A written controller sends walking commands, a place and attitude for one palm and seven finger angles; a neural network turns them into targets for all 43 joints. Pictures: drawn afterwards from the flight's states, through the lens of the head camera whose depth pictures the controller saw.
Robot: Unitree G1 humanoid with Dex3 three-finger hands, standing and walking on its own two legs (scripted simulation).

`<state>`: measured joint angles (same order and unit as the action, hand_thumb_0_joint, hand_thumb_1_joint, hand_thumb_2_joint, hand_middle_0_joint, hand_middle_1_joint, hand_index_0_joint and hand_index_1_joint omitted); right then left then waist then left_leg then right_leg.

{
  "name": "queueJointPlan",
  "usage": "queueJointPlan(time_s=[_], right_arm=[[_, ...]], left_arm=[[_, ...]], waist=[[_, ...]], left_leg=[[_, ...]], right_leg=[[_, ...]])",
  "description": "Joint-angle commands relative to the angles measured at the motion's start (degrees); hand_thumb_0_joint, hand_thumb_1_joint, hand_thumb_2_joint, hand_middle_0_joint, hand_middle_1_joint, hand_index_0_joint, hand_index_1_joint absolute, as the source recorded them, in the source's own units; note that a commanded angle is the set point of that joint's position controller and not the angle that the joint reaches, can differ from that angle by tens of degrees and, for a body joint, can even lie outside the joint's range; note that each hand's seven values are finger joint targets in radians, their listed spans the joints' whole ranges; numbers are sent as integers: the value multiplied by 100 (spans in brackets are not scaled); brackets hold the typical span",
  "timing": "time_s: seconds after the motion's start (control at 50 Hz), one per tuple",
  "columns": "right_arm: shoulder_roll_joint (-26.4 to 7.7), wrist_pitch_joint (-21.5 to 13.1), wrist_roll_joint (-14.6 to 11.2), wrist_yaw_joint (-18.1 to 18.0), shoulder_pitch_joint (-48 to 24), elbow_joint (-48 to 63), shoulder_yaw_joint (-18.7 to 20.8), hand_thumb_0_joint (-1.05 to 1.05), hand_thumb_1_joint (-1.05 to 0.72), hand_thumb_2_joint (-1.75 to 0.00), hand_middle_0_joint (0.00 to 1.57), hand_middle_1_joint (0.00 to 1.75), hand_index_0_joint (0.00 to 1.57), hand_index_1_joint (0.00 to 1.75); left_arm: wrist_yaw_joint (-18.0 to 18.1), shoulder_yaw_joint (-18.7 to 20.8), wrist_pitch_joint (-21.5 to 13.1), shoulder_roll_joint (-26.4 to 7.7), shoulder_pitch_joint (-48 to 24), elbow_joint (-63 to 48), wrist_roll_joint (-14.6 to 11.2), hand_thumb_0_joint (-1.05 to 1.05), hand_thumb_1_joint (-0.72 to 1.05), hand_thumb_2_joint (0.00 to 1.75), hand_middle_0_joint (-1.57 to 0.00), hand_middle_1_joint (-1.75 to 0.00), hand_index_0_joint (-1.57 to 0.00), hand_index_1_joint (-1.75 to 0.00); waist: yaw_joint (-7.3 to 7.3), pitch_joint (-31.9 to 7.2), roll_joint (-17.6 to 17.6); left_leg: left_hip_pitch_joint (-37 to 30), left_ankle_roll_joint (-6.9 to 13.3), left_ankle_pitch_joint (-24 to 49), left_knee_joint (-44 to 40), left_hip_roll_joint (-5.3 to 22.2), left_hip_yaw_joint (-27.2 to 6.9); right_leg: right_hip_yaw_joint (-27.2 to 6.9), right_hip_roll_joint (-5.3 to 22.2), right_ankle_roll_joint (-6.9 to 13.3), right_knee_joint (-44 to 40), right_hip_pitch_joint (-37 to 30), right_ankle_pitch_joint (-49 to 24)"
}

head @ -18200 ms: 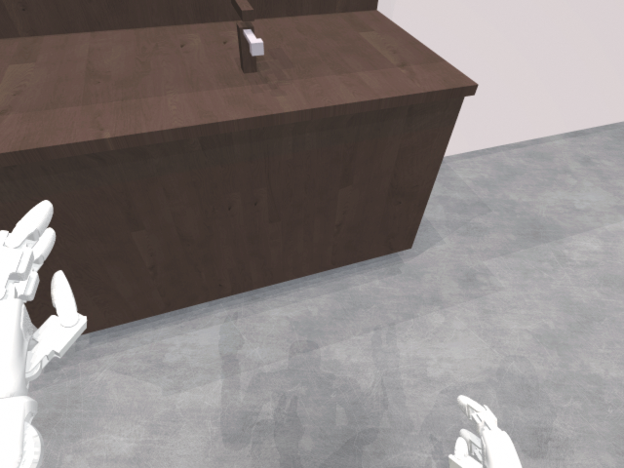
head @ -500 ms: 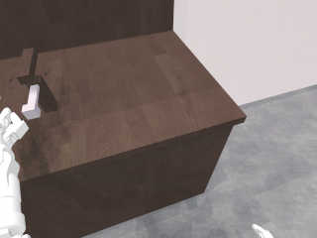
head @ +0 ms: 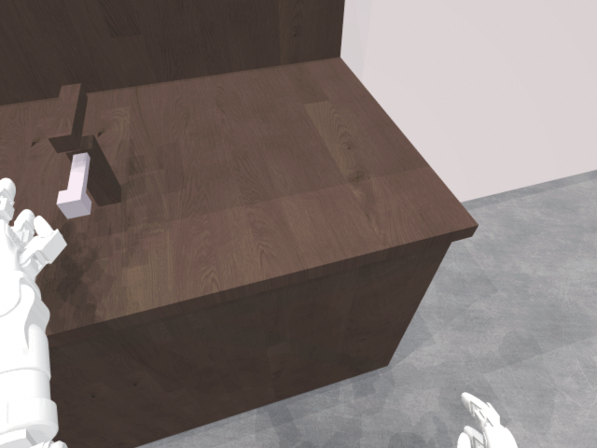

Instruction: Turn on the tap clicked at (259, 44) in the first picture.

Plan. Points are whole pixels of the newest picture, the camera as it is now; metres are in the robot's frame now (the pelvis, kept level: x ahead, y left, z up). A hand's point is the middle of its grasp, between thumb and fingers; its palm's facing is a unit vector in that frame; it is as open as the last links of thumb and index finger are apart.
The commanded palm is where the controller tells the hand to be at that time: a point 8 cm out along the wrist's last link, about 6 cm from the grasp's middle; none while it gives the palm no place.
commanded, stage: push the lever round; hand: left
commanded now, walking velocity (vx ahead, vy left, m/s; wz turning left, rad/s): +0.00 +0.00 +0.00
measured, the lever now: (74, 203) +0.37 +0.33 +0.14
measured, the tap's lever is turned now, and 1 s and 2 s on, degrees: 0 11 23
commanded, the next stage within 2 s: none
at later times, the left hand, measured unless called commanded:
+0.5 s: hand (75, 232) +0.34 +0.31 +0.12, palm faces +0.57 -0.82 -0.07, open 7.8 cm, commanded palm +0.29 +0.34 +0.13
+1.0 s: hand (103, 226) +0.35 +0.29 +0.12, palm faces +0.62 -0.79 -0.06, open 7.6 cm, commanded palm +0.31 +0.31 +0.13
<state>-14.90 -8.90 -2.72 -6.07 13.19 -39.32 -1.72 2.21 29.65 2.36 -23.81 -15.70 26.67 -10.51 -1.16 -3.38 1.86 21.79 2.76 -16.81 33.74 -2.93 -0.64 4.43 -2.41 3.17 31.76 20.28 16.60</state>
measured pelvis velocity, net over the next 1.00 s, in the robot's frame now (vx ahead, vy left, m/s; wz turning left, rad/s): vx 0.00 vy -0.02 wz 0.01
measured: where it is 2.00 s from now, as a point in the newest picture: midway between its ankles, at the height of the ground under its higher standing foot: outside the picture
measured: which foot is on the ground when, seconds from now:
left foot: down 0.00-1.00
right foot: down 0.00-1.00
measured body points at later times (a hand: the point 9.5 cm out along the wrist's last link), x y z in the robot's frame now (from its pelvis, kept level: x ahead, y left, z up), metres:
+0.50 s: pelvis +0.00 -0.01 +0.00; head +0.01 -0.02 +0.45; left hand +0.30 +0.36 +0.13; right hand +0.13 -0.26 -0.11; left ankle +0.00 +0.09 -0.73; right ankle +0.00 -0.08 -0.73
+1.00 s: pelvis +0.00 -0.02 +0.00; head +0.02 -0.04 +0.45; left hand +0.31 +0.33 +0.12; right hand +0.14 -0.27 -0.11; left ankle +0.00 +0.09 -0.73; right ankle +0.00 -0.08 -0.73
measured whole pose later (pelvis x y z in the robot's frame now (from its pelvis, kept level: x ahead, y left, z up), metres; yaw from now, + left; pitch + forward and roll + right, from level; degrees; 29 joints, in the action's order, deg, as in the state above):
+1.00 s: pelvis +0.00 -0.02 +0.00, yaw +0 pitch +5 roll +0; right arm -15.3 -7.2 -2.3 -5.6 13.4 -41.1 -1.2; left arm 12.5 24.7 0.0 -18.2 -18.8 26.3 -8.6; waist -0.8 -2.9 2.7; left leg 22.0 1.5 -16.9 34.4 -2.1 -1.4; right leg 5.2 -3.3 4.6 32.5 20.5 16.9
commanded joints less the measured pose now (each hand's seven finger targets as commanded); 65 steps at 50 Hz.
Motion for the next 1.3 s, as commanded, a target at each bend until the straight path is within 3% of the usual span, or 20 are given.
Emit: queueJointPlan(time_s=[0.0,0.04,0.1,0.16,0.24,0.34,0.44,0.5,0.56,0.66,0.68,0.7,0.78,0.9,0.92,0.96,1.1,1.12,1.18,1.28], right_arm=[[-760,-216,37,22,-53,653,346,0,-90,-90,20,30,20,30],[-761,-221,14,37,-103,650,334,0,-90,-90,20,30,20,30],[-840,-167,-63,-23,-116,644,338,0,-90,-90,20,30,20,30],[-863,-156,-109,-76,-158,664,335,0,-90,-90,20,30,20,30],[-795,-192,-27,-46,-179,685,354,0,-90,-90,20,30,20,30],[-799,-141,-25,-14,-174,578,328,0,-90,-90,20,30,20,30],[-772,-133,-49,-30,-264,663,316,0,-90,-90,20,30,20,30],[-804,-130,-45,-56,-218,615,311,0,-90,-90,20,30,20,30],[-793,-148,-50,-48,-253,631,317,0,-90,-90,20,30,20,30],[-807,-118,-48,-64,-235,564,297,0,-90,-90,20,30,20,30],[-811,-94,-50,-71,-228,532,299,0,-90,-90,20,30,20,30],[-786,-103,-41,-59,-257,577,284,0,-90,-90,20,30,20,30],[-770,-84,-10,-35,-247,566,303,0,-90,-90,20,30,20,30],[-740,-85,18,2,-307,556,319,0,-90,-90,20,30,20,30],[-724,-88,31,17,-310,581,326,0,-90,-90,20,30,20,30],[-744,-64,30,1,-337,541,311,0,-90,-90,20,30,20,30],[-716,0,74,27,-376,531,337,0,-90,-90,20,30,20,30],[-695,9,77,41,-416,567,334,0,-90,-90,20,30,20,30],[-694,66,93,34,-444,526,330,0,-90,-90,20,30,20,30],[-660,91,115,65,-501,541,341,0,-90,-90,20,30,20,30]], left_arm=[[206,501,-879,-1968,-1599,-1817,102,0,90,90,-15,-15,-15,-15],[138,160,-855,-1560,-1547,-1730,58,0,90,90,-15,-15,-15,-15],[23,235,-601,-1598,-1426,-1318,-47,0,90,90,-15,-15,-15,-15],[-30,110,-356,-1551,-1694,-1320,-112,0,90,90,-15,-15,-15,-15],[232,175,-550,-1617,-1777,-1933,18,0,90,90,-15,-15,-15,-15],[359,251,-684,-1602,-1643,-1430,27,0,90,90,-15,-15,-15,-15],[309,-20,-579,-1466,-1881,-1682,79,0,90,90,-15,-15,-15,-15],[360,-30,-556,-1450,-2016,-1445,70,0,90,90,-15,-15,-15,-15],[382,-224,-620,-1252,-2116,-1552,49,0,90,90,-15,-15,-15,-15],[440,-194,-603,-1399,-2411,-1234,114,0,90,90,-15,-15,-15,-15],[497,-23,-606,-1594,-2462,-1194,168,0,90,90,-15,-15,-15,-15],[512,-246,-611,-1368,-2618,-1308,163,0,90,90,-15,-15,-15,-15],[676,-145,-663,-1389,-2511,-1436,188,0,90,90,-15,-15,-15,-15],[991,-349,-775,-1102,-2676,-1652,262,0,90,90,-15,-15,-15,-15],[1028,-480,-751,-891,-2514,-1637,255,0,90,90,-15,-15,-15,-15],[1130,-470,-694,-933,-2628,-1494,284,0,90,90,-15,-15,-15,-15],[1520,-343,-603,-925,-2634,-1631,407,0,90,90,-15,-15,-15,-15],[1548,-507,-579,-711,-2523,-1668,415,0,90,90,-15,-15,-15,-15],[1710,-347,-522,-850,-2589,-1606,479,0,90,90,-15,-15,-15,-15],[1939,-637,-493,-502,-2797,-1770,592,0,90,90,-15,-15,-15,-15]], waist=[[-75,-1781,695],[28,-1444,725],[44,-1165,218],[89,-1119,102],[-17,-1492,456],[65,-1169,95],[60,-1362,602],[136,-1183,70],[144,-1268,128],[222,-1181,82],[186,-1178,149],[208,-1236,279],[132,-1513,392],[176,-1542,334],[160,-1553,252],[217,-1403,54],[113,-1603,26],[103,-1603,67],[97,-1521,163],[145,-1514,283]], left_leg=[[-1030,-295,2281,-272,278,-390],[-994,-304,2093,-286,292,-410],[-646,-212,1594,-395,268,-379],[-590,-178,1278,-468,239,-372],[-869,-206,1580,-437,243,-377],[-497,-134,1194,-422,232,-317],[-672,-137,1183,-444,224,-286],[-543,-77,1018,-446,237,-306],[-616,-87,997,-438,223,-301],[-442,-49,775,-399,195,-259],[-434,-47,790,-404,205,-277],[-471,-49,808,-400,178,-263],[-571,-63,1110,-325,184,-243],[-655,-67,1209,-301,202,-255],[-635,-62,1171,-301,192,-238],[-527,-52,993,-323,194,-250],[-574,-80,1264,-327,202,-242],[-568,-80,1275,-328,191,-214],[-497,-76,1259,-315,187,-199],[-641,-106,1386,-306,212,-216]], right_leg=[[-344,147,-104,-189,-586,-1672],[-316,128,-106,-224,-334,-1442],[-301,148,-120,-335,-444,-1356],[-320,169,-143,-426,-434,-1204],[-358,165,-114,-372,-565,-1334],[-388,177,-158,-381,-532,-1216],[-422,200,-129,-405,-552,-1171],[-417,191,-169,-461,-506,-1114],[-424,196,-171,-457,-485,-1101],[-501,237,-205,-498,-453,-1000],[-493,243,-189,-493,-479,-995],[-523,260,-195,-495,-483,-1041],[-506,260,-178,-426,-645,-1348],[-483,250,-181,-378,-604,-1436],[-483,246,-197,-391,-610,-1413],[-488,258,-215,-435,-547,-1270],[-469,275,-202,-371,-768,-1530],[-481,281,-210,-374,-790,-1566],[-497,299,-209,-381,-797,-1573],[-452,281,-176,-351,-686,-1564]])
